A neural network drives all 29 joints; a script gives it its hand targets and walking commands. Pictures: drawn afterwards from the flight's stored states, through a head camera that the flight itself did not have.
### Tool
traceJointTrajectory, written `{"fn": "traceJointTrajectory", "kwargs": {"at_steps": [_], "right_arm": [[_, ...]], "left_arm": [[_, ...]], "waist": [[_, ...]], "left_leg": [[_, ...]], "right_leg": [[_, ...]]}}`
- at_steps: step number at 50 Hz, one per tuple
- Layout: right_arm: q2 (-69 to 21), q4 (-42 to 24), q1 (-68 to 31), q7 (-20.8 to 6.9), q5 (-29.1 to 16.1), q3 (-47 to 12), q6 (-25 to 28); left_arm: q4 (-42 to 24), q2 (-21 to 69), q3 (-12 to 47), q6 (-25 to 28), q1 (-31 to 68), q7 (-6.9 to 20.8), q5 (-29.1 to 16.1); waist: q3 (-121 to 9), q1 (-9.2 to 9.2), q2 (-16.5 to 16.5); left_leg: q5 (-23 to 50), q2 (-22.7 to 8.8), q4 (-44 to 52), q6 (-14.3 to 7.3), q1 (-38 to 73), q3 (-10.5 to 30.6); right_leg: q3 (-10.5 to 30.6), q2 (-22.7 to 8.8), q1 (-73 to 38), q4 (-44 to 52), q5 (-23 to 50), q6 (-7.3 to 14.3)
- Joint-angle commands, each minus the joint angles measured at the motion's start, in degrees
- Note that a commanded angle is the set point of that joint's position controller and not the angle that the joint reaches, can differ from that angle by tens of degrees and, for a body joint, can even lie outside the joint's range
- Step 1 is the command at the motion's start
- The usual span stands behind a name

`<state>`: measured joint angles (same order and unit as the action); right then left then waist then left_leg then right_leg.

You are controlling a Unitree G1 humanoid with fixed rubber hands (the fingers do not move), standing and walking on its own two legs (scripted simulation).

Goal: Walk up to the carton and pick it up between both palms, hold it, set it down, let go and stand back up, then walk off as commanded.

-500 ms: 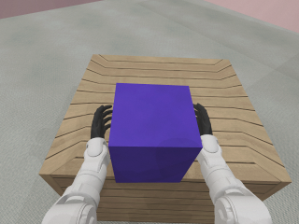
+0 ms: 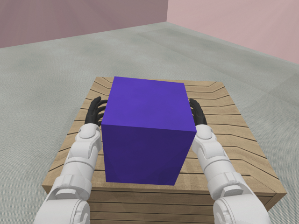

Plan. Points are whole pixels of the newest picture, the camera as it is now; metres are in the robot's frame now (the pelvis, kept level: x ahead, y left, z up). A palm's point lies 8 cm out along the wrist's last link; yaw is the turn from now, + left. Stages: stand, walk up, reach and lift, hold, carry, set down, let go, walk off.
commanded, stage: reach and lift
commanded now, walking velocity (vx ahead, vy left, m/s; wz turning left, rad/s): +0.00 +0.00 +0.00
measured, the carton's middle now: (145, 132) +0.39 +0.04 +0.08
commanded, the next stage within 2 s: hold in 1.42 s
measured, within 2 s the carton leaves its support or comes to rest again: neither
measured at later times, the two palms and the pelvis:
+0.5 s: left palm (85, 115) +0.36 +0.19 +0.16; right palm (197, 116) +0.38 -0.11 +0.17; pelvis -0.01 +0.00 +0.00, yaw +0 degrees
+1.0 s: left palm (84, 106) +0.37 +0.19 +0.19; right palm (200, 107) +0.38 -0.11 +0.20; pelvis -0.01 +0.01 +0.00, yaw +0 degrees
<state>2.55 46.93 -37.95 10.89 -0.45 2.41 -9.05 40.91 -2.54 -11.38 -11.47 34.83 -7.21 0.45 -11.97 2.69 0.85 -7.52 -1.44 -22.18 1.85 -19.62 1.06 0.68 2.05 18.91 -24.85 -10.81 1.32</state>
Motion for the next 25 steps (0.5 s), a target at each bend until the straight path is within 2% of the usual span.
{"fn": "traceJointTrajectory", "kwargs": {"at_steps": [1, 2, 3, 4, 5, 6, 7, 8, 9, 10, 11, 12, 13, 14, 15, 16, 17, 18, 19, 20, 21, 22, 23, 24, 25], "right_arm": [[-47.12, -26.97, -54.78, -6.27, -9.48, -20.97, 2.90], [-47.03, -22.15, -51.32, -6.25, -8.38, -19.17, 1.56], [-45.23, -18.37, -49.57, -6.37, -7.96, -16.26, 0.65], [-44.74, -14.73, -49.32, -6.67, -6.37, -13.43, 0.04], [-44.52, -15.11, -53.75, -6.89, -5.94, -11.71, 0.10], [-45.26, -15.94, -54.36, -7.13, -5.96, -12.56, -0.05], [-45.31, -15.70, -54.05, -6.89, -6.61, -13.31, -0.59], [-45.01, -12.70, -51.93, -6.73, -5.87, -11.74, -1.24], [-43.25, -12.51, -50.59, -6.83, -5.35, -11.00, -1.46], [-44.34, -15.11, -53.41, -6.35, -5.69, -12.45, -1.26], [-43.83, -15.73, -53.34, -6.14, -6.99, -12.86, -1.60], [-43.35, -13.02, -51.69, -5.97, -6.34, -11.84, -2.53], [-43.59, -13.03, -52.16, -5.88, -6.98, -12.05, -2.64], [-44.32, -14.88, -53.14, -5.81, -7.05, -11.78, -2.43], [-44.37, -17.44, -53.58, -5.84, -8.01, -13.43, -2.37], [-44.72, -19.95, -55.37, -5.37, -8.42, -14.68, -2.58], [-44.74, -17.84, -54.48, -5.27, -8.26, -14.13, -3.36], [-44.96, -21.78, -55.78, -4.79, -9.95, -15.66, -3.04], [-43.58, -22.30, -58.40, -4.68, -10.32, -14.34, -3.22], [-44.09, -22.45, -59.02, -4.90, -10.52, -14.39, -3.53], [-44.83, -26.07, -59.47, -4.91, -11.54, -16.11, -3.62], [-45.78, -23.03, -57.57, -4.57, -11.34, -15.57, -4.23], [-46.14, -23.71, -57.21, -4.44, -12.08, -16.04, -4.65], [-46.16, -21.66, -57.51, -4.47, -11.48, -15.21, -5.08], [-47.40, -23.09, -57.36, -4.05, -11.29, -14.84, -5.11]], "left_arm": [[-22.53, 42.18, 24.87, -1.27, 52.89, 10.53, -0.16], [-19.20, 39.46, 21.97, -2.07, 52.00, 11.34, 1.14], [-19.31, 39.70, 19.94, -3.46, 50.00, 11.84, 2.89], [-17.67, 37.62, 17.83, -3.98, 53.40, 12.90, 3.45], [-15.01, 37.25, 15.46, -4.39, 54.43, 13.33, 3.87], [-16.93, 37.41, 15.53, -4.02, 56.84, 13.35, 2.75], [-16.50, 37.26, 15.20, -4.89, 54.21, 13.48, 3.22], [-17.11, 35.89, 13.84, -5.22, 54.85, 13.95, 3.65], [-16.35, 35.54, 13.35, -5.67, 52.40, 14.11, 4.16], [-16.97, 36.04, 14.72, -5.89, 53.81, 14.50, 3.52], [-17.38, 36.58, 14.55, -6.73, 52.00, 14.47, 3.72], [-16.63, 36.08, 14.01, -7.32, 52.02, 14.79, 5.03], [-18.15, 35.63, 14.74, -7.41, 54.01, 14.94, 4.16], [-20.52, 34.95, 14.69, -7.24, 55.62, 14.99, 3.19], [-21.50, 36.59, 15.10, -7.56, 55.10, 14.83, 2.55], [-20.79, 36.82, 16.17, -8.19, 53.98, 14.71, 1.89], [-21.56, 37.08, 17.06, -8.42, 55.37, 14.42, 1.99], [-23.26, 37.73, 17.90, -8.96, 53.99, 14.51, 1.26], [-21.69, 38.96, 18.39, -9.59, 54.77, 14.32, 0.82], [-21.79, 38.44, 17.66, -9.71, 56.12, 14.37, 0.93], [-24.14, 39.14, 19.30, -9.79, 55.67, 14.25, -0.34], [-24.01, 37.47, 18.14, -9.80, 56.64, 14.25, -0.30], [-25.45, 37.61, 18.74, -9.92, 58.62, 14.06, -0.29], [-25.46, 37.70, 18.72, -9.91, 59.98, 13.82, -0.16], [-25.97, 37.72, 19.03, -9.98, 59.57, 14.00, -0.96]], "waist": [[-26.04, -4.76, 2.09], [-20.18, -4.94, 2.81], [-16.37, -5.78, 0.86], [-13.81, -6.01, 1.19], [-14.03, -5.72, 1.43], [-16.70, -4.83, 1.95], [-16.15, -4.53, 1.77], [-15.64, -5.82, 2.04], [-16.34, -6.55, 2.03], [-18.64, -6.31, 2.22], [-18.11, -6.11, 1.23], [-15.10, -6.75, 0.82], [-16.94, -7.24, 0.11], [-18.66, -7.91, 1.77], [-19.36, -7.30, 1.41], [-20.38, -6.85, 2.58], [-18.57, -8.10, 0.90], [-21.35, -7.97, 1.10], [-21.22, -8.51, 0.29], [-20.26, -7.82, 0.59], [-23.86, -7.92, 1.66], [-21.75, -7.64, 2.12], [-23.45, -7.44, 0.75], [-22.38, -7.99, -0.19], [-23.84, -8.89, 1.44]], "left_leg": [[9.51, 4.26, 1.93, -0.63, 14.24, 0.40], [4.59, 4.40, 3.15, -1.17, 12.41, -0.21], [2.31, 4.17, 4.28, -1.14, 13.01, -0.47], [-0.86, 4.43, 4.67, -1.71, 12.29, -1.26], [-2.95, 4.53, 5.02, -2.36, 10.92, -1.19], [-1.55, 4.75, 5.12, -2.49, 10.69, -1.45], [-1.15, 4.88, 5.39, -2.41, 9.97, -1.66], [-0.85, 4.93, 5.33, -2.53, 10.80, -1.81], [0.83, 4.82, 5.08, -2.14, 11.39, -1.78], [2.36, 5.16, 4.75, -2.07, 12.30, -2.08], [2.65, 5.14, 4.74, -1.87, 12.99, -1.87], [1.69, 5.20, 5.07, -1.91, 11.96, -2.01], [1.41, 5.16, 5.00, -1.92, 11.92, -1.83], [2.27, 5.13, 4.62, -2.03, 12.80, -1.76], [4.35, 5.36, 4.19, -1.92, 12.98, -1.93], [4.25, 5.29, 4.33, -1.92, 13.27, -1.91], [4.71, 5.52, 3.92, -1.81, 13.33, -1.88], [6.70, 5.64, 2.96, -1.74, 14.19, -1.71], [6.44, 5.26, 3.21, -1.55, 14.43, -0.72], [5.05, 5.28, 3.17, -1.97, 14.15, -0.92], [7.51, 5.52, 2.34, -1.71, 15.11, -0.90], [6.62, 5.62, 2.42, -1.91, 14.84, -1.22], [5.92, 5.73, 2.47, -1.85, 14.01, -0.86], [5.33, 5.85, 2.65, -1.71, 13.41, -1.17], [5.97, 5.94, 2.17, -1.68, 14.05, -0.88]], "right_leg": [[0.07, -0.51, -21.56, 7.39, 17.12, -5.23], [1.01, -1.39, -21.03, 8.42, 13.05, -5.47], [0.56, -1.36, -19.17, 8.77, 9.71, -5.14], [1.17, -2.18, -17.85, 9.25, 6.16, -5.20], [1.34, -2.64, -18.28, 9.47, 2.07, -5.39], [1.56, -2.56, -19.38, 8.66, 4.32, -5.24], [1.69, -2.47, -20.42, 9.25, 4.53, -5.20], [1.76, -2.88, -20.72, 8.92, 6.21, -5.58], [1.37, -2.82, -22.47, 8.46, 9.88, -5.35], [1.04, -2.39, -23.33, 8.26, 13.12, -5.66], [0.98, -2.34, -23.29, 8.38, 13.22, -5.67], [0.74, -2.24, -23.05, 8.85, 11.98, -5.46], [1.04, -2.59, -23.15, 8.97, 11.22, -5.29], [0.55, -2.36, -23.12, 8.51, 12.03, -5.67], [0.72, -2.57, -24.51, 8.03, 16.05, -5.91], [0.35, -1.97, -24.65, 7.87, 16.19, -5.99], [0.09, -1.97, -23.59, 7.87, 16.60, -5.72], [0.33, -1.91, -25.37, 7.60, 19.10, -5.78], [-0.14, -1.56, -23.75, 8.11, 17.74, -5.44], [0.23, -1.57, -21.94, 8.39, 15.11, -5.46], [-0.04, -0.95, -23.81, 7.73, 17.85, -5.58], [0.65, -1.63, -22.93, 8.00, 17.78, -5.96], [1.44, -1.89, -23.73, 7.90, 17.48, -5.78], [1.22, -2.02, -23.06, 7.40, 17.89, -5.97], [1.35, -2.15, -24.83, 6.97, 20.57, -6.20]]}}
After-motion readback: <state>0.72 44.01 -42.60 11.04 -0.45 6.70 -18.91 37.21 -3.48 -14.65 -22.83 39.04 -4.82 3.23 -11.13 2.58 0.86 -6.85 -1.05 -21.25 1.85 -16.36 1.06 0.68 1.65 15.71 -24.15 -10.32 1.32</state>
